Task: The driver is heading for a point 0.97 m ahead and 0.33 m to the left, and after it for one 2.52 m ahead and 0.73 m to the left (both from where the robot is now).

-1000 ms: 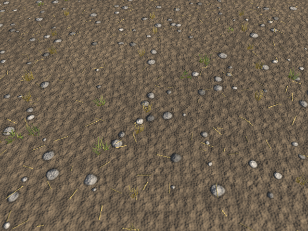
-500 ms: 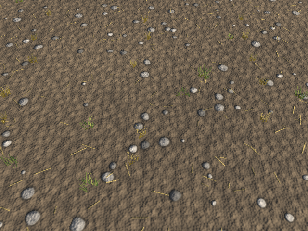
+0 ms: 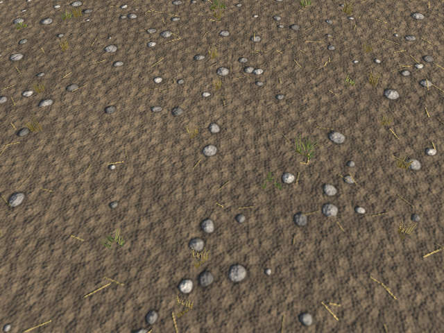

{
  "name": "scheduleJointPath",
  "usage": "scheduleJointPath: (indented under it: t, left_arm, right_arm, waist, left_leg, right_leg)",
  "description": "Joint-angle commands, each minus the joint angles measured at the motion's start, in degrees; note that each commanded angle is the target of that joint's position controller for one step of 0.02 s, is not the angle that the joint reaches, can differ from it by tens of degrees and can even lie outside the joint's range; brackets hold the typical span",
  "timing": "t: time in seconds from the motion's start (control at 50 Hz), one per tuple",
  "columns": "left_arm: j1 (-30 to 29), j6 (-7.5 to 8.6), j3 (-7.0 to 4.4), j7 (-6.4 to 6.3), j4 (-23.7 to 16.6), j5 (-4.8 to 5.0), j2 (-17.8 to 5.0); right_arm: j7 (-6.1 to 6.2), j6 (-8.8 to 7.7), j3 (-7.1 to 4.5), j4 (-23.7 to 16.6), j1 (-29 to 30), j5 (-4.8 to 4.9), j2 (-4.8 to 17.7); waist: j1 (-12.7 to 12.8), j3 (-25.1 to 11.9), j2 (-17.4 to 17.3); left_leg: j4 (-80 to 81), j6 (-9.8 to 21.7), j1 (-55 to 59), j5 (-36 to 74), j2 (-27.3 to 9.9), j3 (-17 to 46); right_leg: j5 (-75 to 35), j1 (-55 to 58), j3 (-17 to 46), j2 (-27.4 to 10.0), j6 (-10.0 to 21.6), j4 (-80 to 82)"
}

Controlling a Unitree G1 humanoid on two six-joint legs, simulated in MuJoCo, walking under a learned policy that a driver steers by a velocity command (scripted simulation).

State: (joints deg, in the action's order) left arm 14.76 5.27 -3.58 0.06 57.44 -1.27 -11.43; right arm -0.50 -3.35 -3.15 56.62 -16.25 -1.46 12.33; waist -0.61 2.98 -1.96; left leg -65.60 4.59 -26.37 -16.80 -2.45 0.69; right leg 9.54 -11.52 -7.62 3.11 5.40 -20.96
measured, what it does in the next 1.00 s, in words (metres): walks ahead, turning left: left foot, then right foot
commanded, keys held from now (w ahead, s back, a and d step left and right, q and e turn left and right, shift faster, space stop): w+q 0.78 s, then w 0.22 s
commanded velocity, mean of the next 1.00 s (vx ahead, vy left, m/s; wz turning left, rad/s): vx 0.50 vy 0.00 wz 0.46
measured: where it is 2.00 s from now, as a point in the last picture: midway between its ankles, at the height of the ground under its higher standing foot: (141, 223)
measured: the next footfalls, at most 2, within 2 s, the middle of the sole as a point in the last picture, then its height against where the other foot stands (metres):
left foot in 0.36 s outside the picture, level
right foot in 0.92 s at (205, 264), level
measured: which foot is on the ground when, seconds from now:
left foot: up 0.00-0.34, down 0.36-0.94, up 0.96-1.00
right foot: down 0.00-0.38, up 0.40-0.90, down 0.92-1.00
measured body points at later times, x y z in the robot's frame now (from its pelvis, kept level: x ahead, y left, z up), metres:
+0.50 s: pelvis +0.27 +0.07 -0.01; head +0.30 +0.08 +0.44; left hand +0.26 +0.33 -0.15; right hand +0.42 -0.17 -0.14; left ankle +0.30 +0.11 -0.74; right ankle +0.20 -0.09 -0.64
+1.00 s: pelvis +0.55 +0.12 -0.02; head +0.58 +0.13 +0.43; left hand +0.59 +0.42 -0.11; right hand +0.68 -0.13 -0.15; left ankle +0.35 +0.12 -0.66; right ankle +0.67 +0.08 -0.74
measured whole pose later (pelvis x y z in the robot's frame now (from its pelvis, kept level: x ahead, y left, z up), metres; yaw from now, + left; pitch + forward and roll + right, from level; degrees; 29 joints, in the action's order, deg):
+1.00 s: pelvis +0.55 +0.12 -0.02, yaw +31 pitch +1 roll +0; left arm 5.5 3.9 -2.1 0.6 43.3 -2.0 -14.1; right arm 0.3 -3.3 -3.8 51.6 -23.3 -0.6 15.9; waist -3.3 2.9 -1.0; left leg -60.0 5.0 -10.9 -24.0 7.0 7.0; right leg 9.4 -23.8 -2.8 1.9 3.4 -32.4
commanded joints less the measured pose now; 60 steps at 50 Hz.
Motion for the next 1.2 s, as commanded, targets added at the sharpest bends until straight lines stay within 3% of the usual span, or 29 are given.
scheduleJointPath:
  t: [0.02,0.14,0.24,0.3,0.34,0.36,0.38,0.4,0.42,0.44,0.46,0.5,0.54,0.58,0.66,0.8,0.84,0.86,0.88,0.9,0.92,0.94,0.96,0.98,1.0,1.02,1.06,1.1,1.2]
  left_arm:
    - [4.43,1.83,-0.53,-0.35,-0.74,0.27,-4.59]
    - [7.81,2.02,-0.08,-0.70,-0.51,0.24,-4.65]
    - [12.91,1.47,-0.23,-1.72,1.13,0.09,-6.00]
    - [11.92,0.67,-0.65,-2.36,1.01,-0.19,-7.79]
    - [10.71,-0.34,-1.19,-2.42,0.32,-0.41,-9.49]
    - [9.76,-0.72,-1.32,-2.13,-0.53,-0.11,-10.00]
    - [9.26,-0.61,-0.86,-1.70,-2.80,0.10,-8.09]
    - [9.45,-0.12,-0.42,-0.40,-7.27,1.29,-4.29]
    - [2.10,0.52,-0.86,-0.11,-8.55,0.44,-7.86]
    - [-0.31,1.32,-0.55,0.15,-9.75,1.02,-7.16]
    - [0.69,1.56,-0.59,-0.06,-8.96,0.91,-7.01]
    - [2.41,-0.55,-0.48,-0.03,-8.80,-1.17,-6.04]
    - [2.09,-2.41,-0.42,0.43,-9.61,-1.71,-5.40]
    - [-1.68,-3.20,-0.32,0.73,-11.39,-1.61,-5.37]
    - [-11.45,-3.52,-0.18,0.97,-15.31,-1.28,-6.22]
    - [-22.14,-2.44,1.08,1.66,-20.55,-0.57,-6.39]
    - [-20.49,-1.85,1.13,1.67,-20.80,-0.42,-7.05]
    - [-16.94,-1.58,0.90,1.47,-19.92,-0.40,-7.69]
    - [-11.81,-1.29,0.30,1.01,-18.31,-0.40,-9.01]
    - [-3.84,-0.79,-0.33,0.38,-15.89,-0.31,-10.15]
    - [4.35,-0.15,-1.04,-0.44,-14.46,-1.12,-12.37]
    - [10.10,-0.28,-2.60,-0.81,-14.24,-2.55,-18.89]
    - [8.22,-1.30,-2.62,-0.01,-13.24,-1.09,-17.08]
    - [2.13,-1.57,-1.62,0.25,-14.38,-0.21,-12.45]
    - [-1.39,-1.41,-0.67,0.50,-14.73,-0.10,-8.68]
    - [-2.06,-1.15,-0.22,0.42,-14.13,-0.42,-7.55]
    - [-0.46,-0.32,0.05,0.38,-12.13,-0.10,-7.42]
    - [2.05,0.72,-0.11,0.77,-10.61,0.49,-8.04]
    - [6.27,0.75,-0.14,0.93,-8.17,0.88,-8.33]
  right_arm:
    - [-0.87,1.65,-0.46,-1.35,-4.32,-0.56,0.91]
    - [-1.74,1.65,0.10,-6.64,9.19,0.02,0.67]
    - [-2.20,1.40,0.61,-10.31,16.75,-0.25,0.66]
    - [-1.98,1.41,-0.14,-10.28,13.90,-0.50,1.97]
    - [-1.66,1.22,-1.38,-7.87,4.93,-0.68,4.06]
    - [-1.31,0.80,-2.47,-5.55,-2.93,-1.21,6.06]
    - [-0.55,0.63,-4.21,-4.66,-9.39,-1.78,11.51]
    - [-0.53,1.25,-5.16,-6.12,-6.50,-0.82,16.15]
    - [-0.21,2.03,-4.86,-5.97,-6.15,0.35,14.77]
    - [0.23,1.97,-4.13,-5.95,-3.07,0.62,12.16]
    - [0.25,1.64,-3.41,-5.98,-0.77,0.63,9.34]
    - [0.71,0.63,-2.56,-6.56,1.77,1.30,7.33]
    - [0.64,-0.50,-2.55,-6.27,0.01,1.80,8.24]
    - [0.58,-0.79,-2.87,-6.18,-2.25,1.71,9.87]
    - [0.49,-0.38,-2.83,-6.12,-7.58,1.55,10.04]
    - [1.32,0.00,-2.79,-6.58,-12.75,0.69,10.82]
    - [1.78,-0.24,-2.70,-6.83,-11.90,0.53,10.99]
    - [1.85,-0.47,-2.66,-7.14,-10.24,0.54,11.35]
    - [1.75,-0.79,-2.72,-7.22,-9.30,0.50,11.99]
    - [1.38,-1.05,-2.74,-7.08,-8.41,0.53,12.48]
    - [0.95,-1.41,-2.27,-7.66,-8.45,0.76,10.90]
    - [0.65,-1.41,-1.14,-8.87,-15.78,3.04,5.25]
    - [0.83,-1.19,-1.39,-7.93,-17.44,1.72,8.03]
    - [0.87,-0.66,-1.54,-7.82,-13.22,0.43,8.98]
    - [0.40,-0.65,-1.20,-8.66,-8.29,-0.11,8.52]
    - [-0.02,-0.46,-1.06,-9.42,-6.11,-0.12,7.74]
    - [-0.76,0.56,-0.79,-9.49,-6.37,-0.89,6.90]
    - [-1.13,1.06,-0.55,-9.62,-5.97,-1.04,6.29]
    - [-1.89,1.03,0.68,-13.61,6.54,-0.97,4.87]
  waist:
    - [-1.45,0.14,4.91]
    - [0.75,3.00,5.08]
    - [3.00,3.85,5.34]
    - [0.70,1.11,7.25]
    - [-3.09,-4.33,8.14]
    - [-6.86,-8.49,6.20]
    - [-9.23,-14.22,-0.15]
    - [-4.62,-17.80,-12.62]
    - [-5.99,-13.46,-1.46]
    - [-4.31,-7.37,0.39]
    - [-1.51,-3.29,4.96]
    - [1.80,-2.73,3.98]
    - [2.48,-3.01,2.75]
    - [1.70,-2.10,1.51]
    - [-1.83,-0.55,-0.58]
    - [-5.34,-0.01,-2.25]
    - [-4.09,-0.11,-2.97]
    - [-2.16,-0.81,-3.26]
    - [-0.07,-2.99,-3.40]
    - [3.83,-6.86,-1.72]
    - [7.31,-12.46,0.43]
    - [5.42,-22.01,13.51]
    - [3.56,-21.71,15.34]
    - [1.51,-10.75,7.73]
    - [1.52,-5.26,2.61]
    - [0.79,-2.65,3.45]
    - [-0.72,-2.12,6.73]
    - [-1.19,-2.72,6.91]
    - [0.86,0.14,6.15]
  left_leg:
    - [1.08,-0.58,-6.20,4.42,-2.83,1.66]
    - [17.26,-1.45,-10.96,16.63,-2.62,-1.96]
    - [28.01,0.96,-10.02,15.44,-0.72,-7.40]
    - [30.02,4.20,-4.14,8.00,3.32,-10.32]
    - [31.96,6.98,5.74,3.23,7.26,-11.28]
    - [36.89,8.90,17.13,4.94,7.70,-9.03]
    - [38.66,12.69,30.64,0.80,-4.63,7.21]
    - [47.66,22.50,43.76,3.02,-18.53,41.13]
    - [50.03,20.37,41.12,3.67,-16.76,36.36]
    - [50.53,18.02,34.58,7.49,-15.56,28.89]
    - [51.55,15.24,27.32,15.24,-12.83,23.67]
    - [52.35,12.63,19.99,23.55,-7.86,16.30]
    - [52.75,12.43,18.31,28.24,-5.77,14.08]
    - [53.64,11.63,17.62,28.20,-4.41,13.21]
    - [53.76,9.01,21.34,27.80,-3.43,14.75]
    - [49.32,8.53,30.21,33.68,-4.49,17.88]
    - [48.04,6.95,30.24,36.73,-5.43,18.07]
    - [46.42,5.62,28.57,40.98,-5.41,17.34]
    - [42.07,4.53,27.90,48.87,-4.95,16.67]
    - [32.90,3.46,27.24,52.08,-2.69,14.51]
    - [20.42,2.63,20.11,41.26,-0.03,12.97]
    - [-0.35,-0.12,4.44,10.09,8.20,7.33]
    - [-7.75,0.12,-3.26,-12.36,10.15,6.96]
    - [-10.10,0.17,-6.36,-7.68,6.45,7.56]
    - [-6.98,0.12,-6.30,-3.85,4.37,7.15]
    - [-3.87,0.12,-5.59,-2.49,2.86,6.60]
    - [-0.22,-0.59,-2.58,-1.65,1.70,5.53]
    - [1.66,-1.15,-3.48,-0.50,1.38,4.26]
    - [14.47,-3.42,-10.28,9.17,-2.33,-0.37]
  right_leg:
    - [-9.25,2.57,11.61,-16.68,4.88,13.70]
    - [-16.30,5.65,2.07,-14.51,2.79,14.59]
    - [-26.35,14.68,-2.25,-16.87,2.17,11.29]
    - [-48.17,19.26,-5.18,-17.98,1.47,2.20]
    - [-55.59,19.15,-6.24,-18.18,1.25,-12.93]
    - [-47.71,13.30,-7.10,-17.25,0.01,-25.72]
    - [-22.92,-0.10,-7.21,-14.71,-1.68,-44.13]
    - [22.07,-24.30,-0.45,-0.25,-4.84,-63.91]
    - [16.89,-31.38,9.20,-4.11,-4.00,-63.97]
    - [11.30,-32.27,9.38,-6.68,-3.67,-59.91]
    - [8.64,-28.77,9.23,-8.54,-3.86,-54.00]
    - [7.98,-21.88,9.52,-10.05,-5.38,-47.87]
    - [7.75,-21.10,8.54,-9.87,-6.88,-44.51]
    - [4.08,-23.39,7.57,-9.81,-8.05,-40.17]
    - [-3.92,-29.12,7.27,-9.01,-8.92,-30.57]
    - [-7.51,-29.58,7.10,-5.19,-7.14,-16.68]
    - [-7.15,-23.60,7.16,-4.45,-5.31,-12.03]
    - [-5.80,-17.15,6.83,-3.45,-4.06,-9.82]
    - [-3.42,-9.82,6.08,-1.66,-2.86,-9.17]
    - [-4.37,-0.75,5.20,-0.73,-1.54,-5.69]
    - [-1.95,12.12,11.17,-7.13,0.53,-5.40]
    - [2.59,28.56,36.61,-23.97,7.76,-4.03]
    - [6.02,26.23,52.43,-27.47,10.50,4.04]
    - [12.55,16.52,45.47,-25.41,9.87,5.35]
    - [10.76,9.37,37.25,-22.37,8.54,6.70]
    - [5.76,5.48,31.12,-19.50,6.97,8.12]
    - [-3.05,1.64,23.94,-16.30,5.68,9.71]
    - [-9.34,2.18,20.75,-15.70,6.40,10.65]
    - [-11.47,4.39,14.48,-13.53,6.45,14.58]
Keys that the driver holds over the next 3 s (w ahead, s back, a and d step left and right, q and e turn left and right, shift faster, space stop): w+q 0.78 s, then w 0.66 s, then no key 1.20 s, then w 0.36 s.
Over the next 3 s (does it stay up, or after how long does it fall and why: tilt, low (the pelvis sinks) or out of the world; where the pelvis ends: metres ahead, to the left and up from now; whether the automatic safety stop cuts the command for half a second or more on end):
stays up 0.96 0.34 -0.01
